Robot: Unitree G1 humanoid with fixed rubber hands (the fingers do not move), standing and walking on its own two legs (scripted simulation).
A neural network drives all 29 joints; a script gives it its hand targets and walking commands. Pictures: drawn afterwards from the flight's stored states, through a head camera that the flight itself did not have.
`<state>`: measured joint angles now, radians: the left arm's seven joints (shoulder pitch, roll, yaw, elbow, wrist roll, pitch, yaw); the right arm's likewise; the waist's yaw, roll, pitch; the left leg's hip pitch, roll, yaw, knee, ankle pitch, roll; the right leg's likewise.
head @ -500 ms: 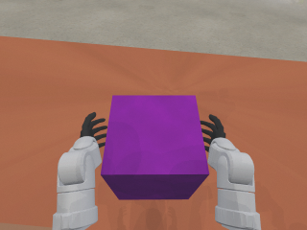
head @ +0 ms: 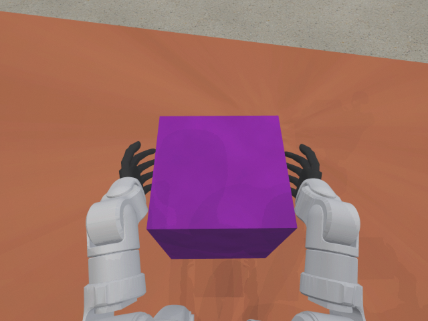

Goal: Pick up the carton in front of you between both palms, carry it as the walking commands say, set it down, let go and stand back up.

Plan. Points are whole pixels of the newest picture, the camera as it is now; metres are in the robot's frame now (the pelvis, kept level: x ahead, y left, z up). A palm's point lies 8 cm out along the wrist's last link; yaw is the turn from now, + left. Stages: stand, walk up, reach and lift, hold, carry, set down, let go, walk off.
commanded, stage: carry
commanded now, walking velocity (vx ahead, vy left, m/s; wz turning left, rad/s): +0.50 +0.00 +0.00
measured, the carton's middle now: (218, 195) +0.34 +0.02 +0.00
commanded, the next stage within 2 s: none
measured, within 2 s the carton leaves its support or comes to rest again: neither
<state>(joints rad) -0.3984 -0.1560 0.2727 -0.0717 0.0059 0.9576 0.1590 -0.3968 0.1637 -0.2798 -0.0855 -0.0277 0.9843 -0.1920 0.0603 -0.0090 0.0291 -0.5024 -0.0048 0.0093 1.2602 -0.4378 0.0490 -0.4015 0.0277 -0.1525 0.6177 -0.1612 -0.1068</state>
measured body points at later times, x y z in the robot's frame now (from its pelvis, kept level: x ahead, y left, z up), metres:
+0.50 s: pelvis +0.36 +0.03 -0.04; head +0.41 +0.03 +0.40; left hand +0.72 +0.16 +0.01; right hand +0.68 -0.15 +0.01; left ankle +0.34 +0.05 -0.77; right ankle +0.35 -0.12 -0.70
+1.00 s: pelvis +0.69 -0.01 -0.11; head +0.71 +0.00 +0.34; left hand +1.02 +0.16 -0.05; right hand +1.03 -0.16 -0.05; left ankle +0.76 +0.13 -0.77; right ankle +0.68 -0.05 -0.83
